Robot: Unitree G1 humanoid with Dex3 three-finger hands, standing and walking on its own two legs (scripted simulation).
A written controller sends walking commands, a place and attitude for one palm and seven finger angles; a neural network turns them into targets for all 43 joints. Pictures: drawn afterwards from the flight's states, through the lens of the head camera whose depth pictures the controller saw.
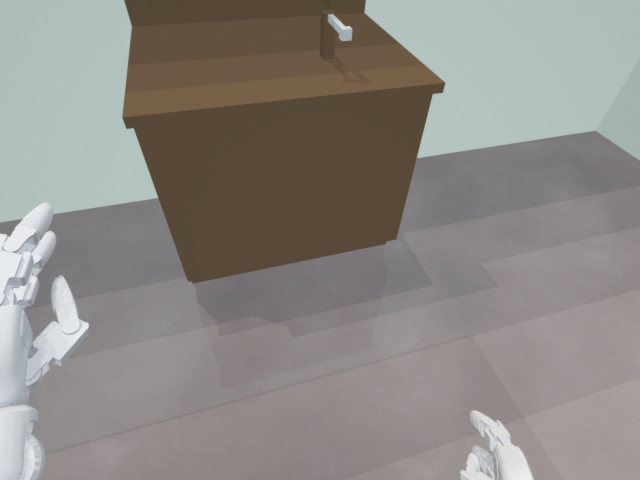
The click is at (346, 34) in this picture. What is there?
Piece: tap's lever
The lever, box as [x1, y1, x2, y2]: [339, 26, 352, 40]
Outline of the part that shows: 339,27 339,38 341,40 351,40 352,29 349,26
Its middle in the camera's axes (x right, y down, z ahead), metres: +0.06 -0.54 +1.02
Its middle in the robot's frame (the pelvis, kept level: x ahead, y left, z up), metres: +1.14 +0.02 +0.12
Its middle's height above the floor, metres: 0.89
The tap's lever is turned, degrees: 0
